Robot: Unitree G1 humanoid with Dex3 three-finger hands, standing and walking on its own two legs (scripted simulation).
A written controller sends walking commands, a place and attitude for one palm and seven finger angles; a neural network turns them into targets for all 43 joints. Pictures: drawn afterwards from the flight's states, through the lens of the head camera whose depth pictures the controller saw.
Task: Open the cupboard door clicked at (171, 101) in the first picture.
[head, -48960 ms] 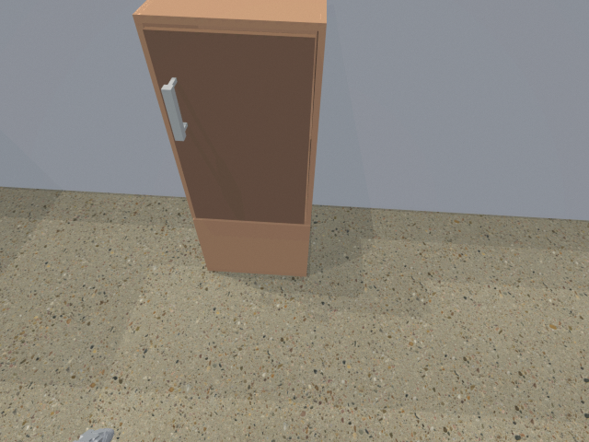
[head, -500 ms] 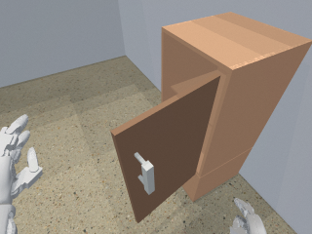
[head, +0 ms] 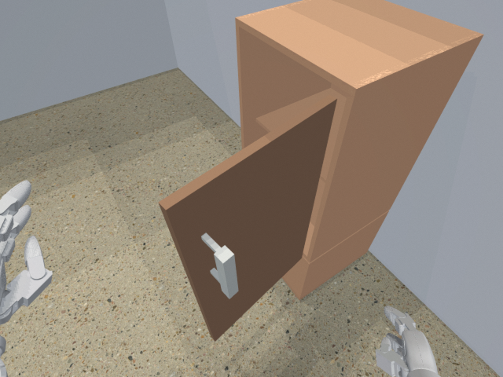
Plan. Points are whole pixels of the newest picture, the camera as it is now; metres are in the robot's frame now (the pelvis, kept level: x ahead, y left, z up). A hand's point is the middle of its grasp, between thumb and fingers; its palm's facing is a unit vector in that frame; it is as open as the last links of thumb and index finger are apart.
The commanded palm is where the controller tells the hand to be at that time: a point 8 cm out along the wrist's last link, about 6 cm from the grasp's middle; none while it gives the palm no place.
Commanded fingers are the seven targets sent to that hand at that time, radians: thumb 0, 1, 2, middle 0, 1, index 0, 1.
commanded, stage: step back with the hand held close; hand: left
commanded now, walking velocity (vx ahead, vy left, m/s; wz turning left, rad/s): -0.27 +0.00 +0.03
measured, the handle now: (219, 266) +0.29 +0.08 +0.00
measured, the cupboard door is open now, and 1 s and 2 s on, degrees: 100 100 100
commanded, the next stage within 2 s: stop stepping back and stand still in 0.98 s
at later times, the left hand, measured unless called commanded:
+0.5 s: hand out of the picture +0.11 +0.29 +0.15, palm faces +0.47 -0.74 -0.48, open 7.4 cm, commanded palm +0.04 +0.32 +0.17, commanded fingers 0.00 0.90 0.90 -0.20 -0.30 -0.20 -0.30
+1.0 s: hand out of the picture +0.03 +0.28 +0.17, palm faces +0.45 -0.80 -0.41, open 7.4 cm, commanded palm -0.03 +0.31 +0.17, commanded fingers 0.00 0.90 0.90 -0.20 -0.30 -0.20 -0.30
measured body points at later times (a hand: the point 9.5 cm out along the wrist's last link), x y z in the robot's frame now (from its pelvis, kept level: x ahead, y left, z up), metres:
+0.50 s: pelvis -0.08 +0.02 -0.02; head -0.07 +0.03 +0.43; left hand +0.08 +0.33 +0.18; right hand +0.09 -0.21 -0.10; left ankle +0.01 +0.11 -0.74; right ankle -0.01 -0.10 -0.74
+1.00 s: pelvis -0.17 +0.01 -0.01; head -0.15 +0.05 +0.43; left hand +0.00 +0.32 +0.19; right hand +0.02 -0.19 -0.09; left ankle +0.01 +0.11 -0.74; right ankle -0.30 -0.11 -0.73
